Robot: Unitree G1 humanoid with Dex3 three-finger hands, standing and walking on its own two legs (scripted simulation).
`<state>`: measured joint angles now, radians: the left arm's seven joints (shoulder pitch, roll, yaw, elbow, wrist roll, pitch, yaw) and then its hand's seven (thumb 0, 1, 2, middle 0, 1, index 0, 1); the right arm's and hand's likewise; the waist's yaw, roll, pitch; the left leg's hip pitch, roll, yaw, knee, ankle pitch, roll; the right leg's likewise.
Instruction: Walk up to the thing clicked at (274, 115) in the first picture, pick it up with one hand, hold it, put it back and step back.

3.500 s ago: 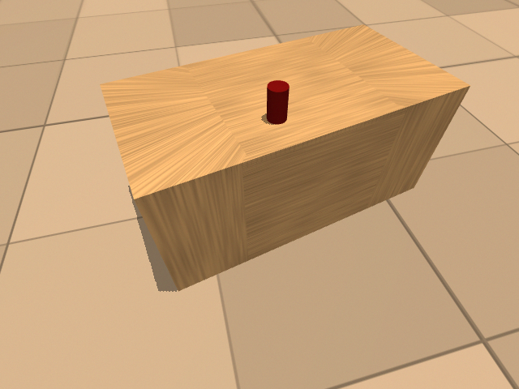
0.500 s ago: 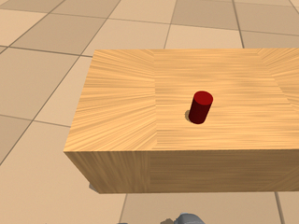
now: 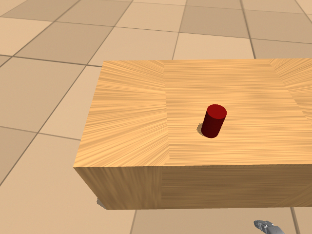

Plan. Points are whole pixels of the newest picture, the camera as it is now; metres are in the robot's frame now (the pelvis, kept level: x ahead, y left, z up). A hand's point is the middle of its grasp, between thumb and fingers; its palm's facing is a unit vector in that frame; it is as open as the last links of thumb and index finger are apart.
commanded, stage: walk up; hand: right
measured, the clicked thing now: (213, 121) +0.51 -0.21 -0.10
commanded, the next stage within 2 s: stand in 0.80 s
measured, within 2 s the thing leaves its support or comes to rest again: neither
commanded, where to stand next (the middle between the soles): +0.06 +0.01 m, yaw -1 degrees
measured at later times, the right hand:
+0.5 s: hand out of the picture +0.09 -0.27 -0.14, palm faces +0.03 +0.94 -0.34, open 7.4 cm
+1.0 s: hand out of the picture +0.09 -0.26 -0.14, palm faces +0.02 +0.95 -0.32, open 7.4 cm
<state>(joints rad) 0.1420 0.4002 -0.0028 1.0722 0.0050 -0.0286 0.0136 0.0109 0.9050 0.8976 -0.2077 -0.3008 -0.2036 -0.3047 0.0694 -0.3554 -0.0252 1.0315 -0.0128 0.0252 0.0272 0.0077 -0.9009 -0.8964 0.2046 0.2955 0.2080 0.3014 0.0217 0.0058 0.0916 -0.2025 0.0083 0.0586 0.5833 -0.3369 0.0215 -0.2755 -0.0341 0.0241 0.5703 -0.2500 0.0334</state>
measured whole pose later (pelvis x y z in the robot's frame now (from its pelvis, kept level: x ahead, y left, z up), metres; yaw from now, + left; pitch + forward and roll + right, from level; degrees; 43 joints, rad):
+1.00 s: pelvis +0.02 -0.01 +0.02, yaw -1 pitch -2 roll +0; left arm 0.08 0.35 0.00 1.12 0.01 -0.01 0.00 0.01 0.91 0.90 -0.21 -0.30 -0.20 -0.30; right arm 0.08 -0.34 -0.02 1.13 -0.01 0.01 0.02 0.01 -0.90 -0.90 0.20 0.30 0.21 0.30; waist -0.02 0.00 0.07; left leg -0.05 0.02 0.07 0.32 -0.22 0.00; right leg -0.16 -0.02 0.03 0.36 -0.16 0.02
